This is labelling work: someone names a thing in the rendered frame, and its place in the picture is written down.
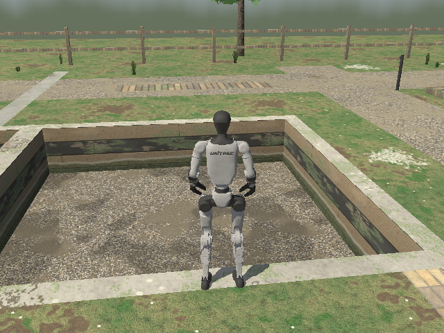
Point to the right robot hand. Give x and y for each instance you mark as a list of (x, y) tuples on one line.
[(252, 190)]

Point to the humanoid robot head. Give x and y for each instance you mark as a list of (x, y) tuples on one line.
[(222, 122)]

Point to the left robot upper arm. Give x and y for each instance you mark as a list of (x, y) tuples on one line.
[(200, 147)]

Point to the left robot hand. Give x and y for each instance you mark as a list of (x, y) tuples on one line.
[(198, 185)]

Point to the left robot forearm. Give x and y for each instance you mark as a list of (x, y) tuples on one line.
[(193, 181)]

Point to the robot right thigh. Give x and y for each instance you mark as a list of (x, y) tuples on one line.
[(238, 209)]

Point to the right robot upper arm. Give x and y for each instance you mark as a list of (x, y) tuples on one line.
[(243, 147)]

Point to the right robot forearm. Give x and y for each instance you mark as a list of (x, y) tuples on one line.
[(251, 181)]

